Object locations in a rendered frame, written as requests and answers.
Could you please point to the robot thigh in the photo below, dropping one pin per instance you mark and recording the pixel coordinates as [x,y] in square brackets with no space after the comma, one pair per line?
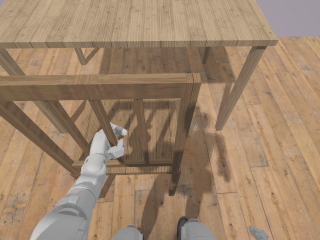
[128,233]
[196,231]

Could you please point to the left robot upper arm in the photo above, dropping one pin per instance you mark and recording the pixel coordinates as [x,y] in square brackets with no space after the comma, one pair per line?
[57,226]

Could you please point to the chair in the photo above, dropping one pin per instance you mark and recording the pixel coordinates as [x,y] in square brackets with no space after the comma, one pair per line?
[143,104]

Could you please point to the table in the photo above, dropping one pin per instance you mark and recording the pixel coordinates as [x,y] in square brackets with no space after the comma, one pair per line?
[42,24]

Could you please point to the robot left forearm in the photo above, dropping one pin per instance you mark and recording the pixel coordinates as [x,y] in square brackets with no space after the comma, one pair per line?
[84,193]

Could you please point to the left robot thigh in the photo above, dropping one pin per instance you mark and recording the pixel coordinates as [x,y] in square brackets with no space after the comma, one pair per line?
[128,233]

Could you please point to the robot right hand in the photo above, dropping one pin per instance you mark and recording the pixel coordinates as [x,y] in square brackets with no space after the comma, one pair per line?
[257,233]

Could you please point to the robot left hand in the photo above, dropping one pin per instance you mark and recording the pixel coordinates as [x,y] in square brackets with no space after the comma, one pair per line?
[100,144]

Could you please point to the right robot thigh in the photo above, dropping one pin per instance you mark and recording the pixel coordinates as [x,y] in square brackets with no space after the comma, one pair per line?
[196,231]

